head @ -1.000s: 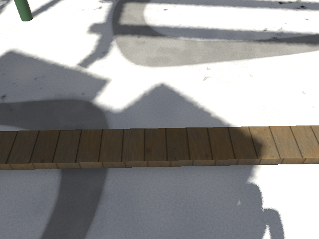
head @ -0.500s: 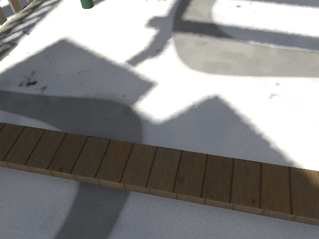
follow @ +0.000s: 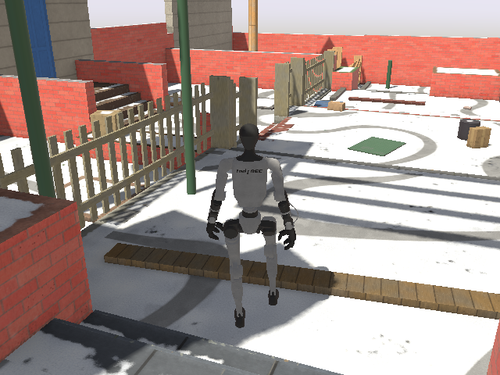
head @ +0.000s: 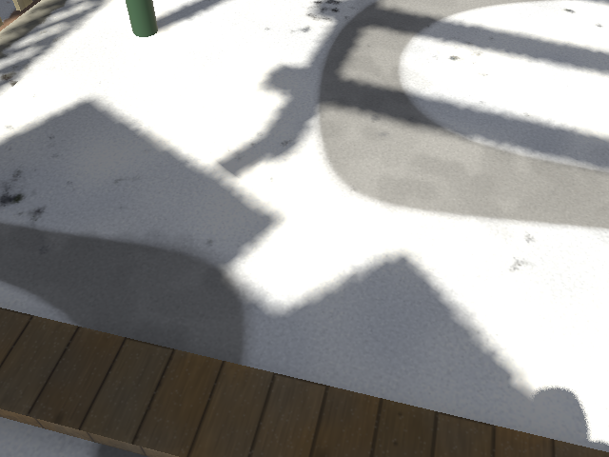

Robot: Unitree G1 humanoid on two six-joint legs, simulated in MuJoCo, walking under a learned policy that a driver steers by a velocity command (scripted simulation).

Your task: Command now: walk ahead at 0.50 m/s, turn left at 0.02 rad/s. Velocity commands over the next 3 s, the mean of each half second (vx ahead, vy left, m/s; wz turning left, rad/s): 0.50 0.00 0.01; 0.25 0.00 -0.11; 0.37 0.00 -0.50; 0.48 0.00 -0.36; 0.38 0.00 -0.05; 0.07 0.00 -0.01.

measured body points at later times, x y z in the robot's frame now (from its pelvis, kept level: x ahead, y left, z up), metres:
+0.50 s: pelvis +0.26 -0.07 +0.00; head +0.26 -0.08 +0.45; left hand +0.19 +0.16 -0.15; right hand +0.35 -0.30 -0.15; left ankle +0.31 +0.06 -0.59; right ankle +0.22 -0.13 -0.75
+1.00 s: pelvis +0.44 -0.03 +0.05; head +0.48 -0.01 +0.50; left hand +0.53 +0.22 -0.10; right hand +0.48 -0.28 -0.08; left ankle +0.53 +0.02 -0.69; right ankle +0.43 -0.16 -0.62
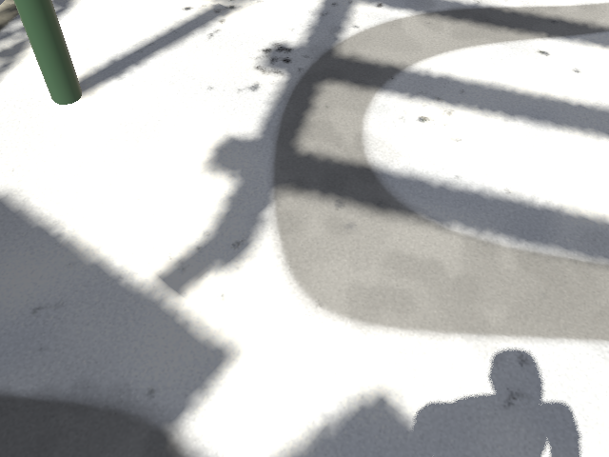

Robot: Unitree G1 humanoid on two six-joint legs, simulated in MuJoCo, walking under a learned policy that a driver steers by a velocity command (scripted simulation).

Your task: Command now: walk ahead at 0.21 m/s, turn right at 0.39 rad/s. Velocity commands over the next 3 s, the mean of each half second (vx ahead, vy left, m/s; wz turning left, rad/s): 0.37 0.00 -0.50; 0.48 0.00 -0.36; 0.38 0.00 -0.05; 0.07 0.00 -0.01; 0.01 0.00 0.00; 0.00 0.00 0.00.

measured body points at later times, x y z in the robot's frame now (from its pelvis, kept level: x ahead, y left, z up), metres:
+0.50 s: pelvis +0.08 -0.04 +0.01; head +0.08 -0.06 +0.46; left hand +0.14 +0.22 -0.11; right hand +0.16 -0.34 -0.11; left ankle +0.14 +0.07 -0.69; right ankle +0.00 -0.11 -0.74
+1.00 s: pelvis +0.38 -0.05 -0.06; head +0.42 -0.04 +0.39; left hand +0.55 +0.17 -0.21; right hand +0.31 -0.32 -0.17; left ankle +0.42 +0.02 -0.80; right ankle +0.25 -0.14 -0.68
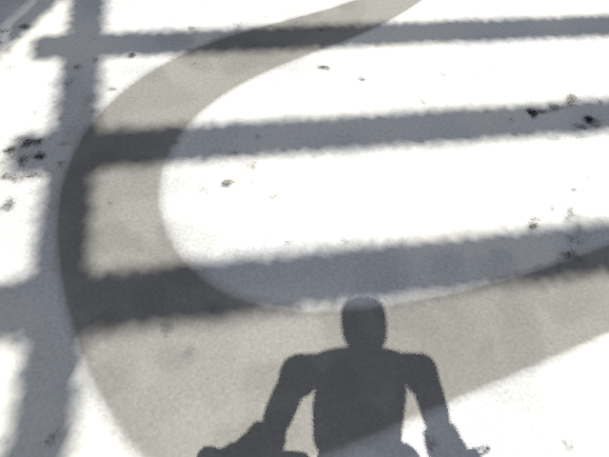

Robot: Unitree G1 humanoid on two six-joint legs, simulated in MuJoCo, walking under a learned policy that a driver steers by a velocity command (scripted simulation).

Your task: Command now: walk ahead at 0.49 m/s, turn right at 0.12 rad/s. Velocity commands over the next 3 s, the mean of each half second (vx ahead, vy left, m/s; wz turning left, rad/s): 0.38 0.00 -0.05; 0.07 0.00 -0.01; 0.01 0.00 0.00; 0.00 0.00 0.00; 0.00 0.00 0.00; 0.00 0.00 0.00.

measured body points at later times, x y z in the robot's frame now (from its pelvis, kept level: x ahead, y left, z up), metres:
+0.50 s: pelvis +0.24 -0.01 +0.00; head +0.28 -0.02 +0.45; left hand +0.33 +0.25 -0.14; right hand +0.28 -0.26 -0.15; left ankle +0.20 +0.13 -0.67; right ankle +0.31 -0.06 -0.74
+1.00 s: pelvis +0.30 +0.03 +0.01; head +0.30 +0.03 +0.46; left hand +0.32 +0.26 -0.15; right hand +0.32 -0.20 -0.15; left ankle +0.30 +0.14 -0.74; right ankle +0.31 -0.06 -0.74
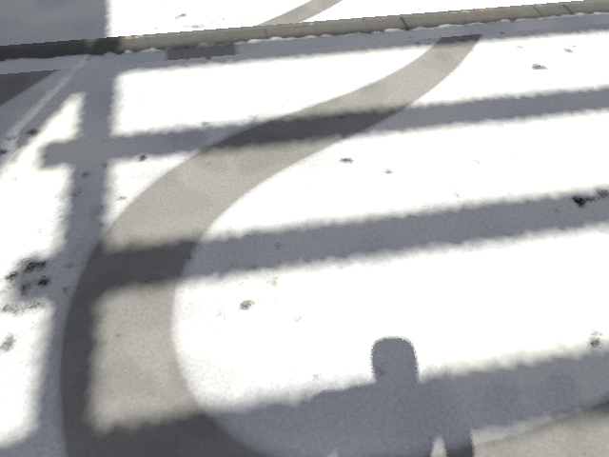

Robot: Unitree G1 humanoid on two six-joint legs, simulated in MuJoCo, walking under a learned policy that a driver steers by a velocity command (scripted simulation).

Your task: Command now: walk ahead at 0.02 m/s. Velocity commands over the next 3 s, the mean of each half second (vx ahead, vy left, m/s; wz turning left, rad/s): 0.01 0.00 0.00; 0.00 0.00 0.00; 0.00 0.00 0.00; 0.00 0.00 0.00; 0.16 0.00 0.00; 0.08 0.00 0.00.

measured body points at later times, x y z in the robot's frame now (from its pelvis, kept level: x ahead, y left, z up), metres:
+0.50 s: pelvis +0.01 +0.01 +0.00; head +0.01 +0.02 +0.45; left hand +0.00 +0.23 -0.16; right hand +0.00 -0.20 -0.16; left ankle +0.00 +0.11 -0.75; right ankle +0.01 -0.09 -0.75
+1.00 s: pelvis +0.01 +0.02 +0.00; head +0.02 +0.02 +0.45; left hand -0.02 +0.22 -0.17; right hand -0.02 -0.19 -0.16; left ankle +0.00 +0.11 -0.75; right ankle +0.01 -0.09 -0.75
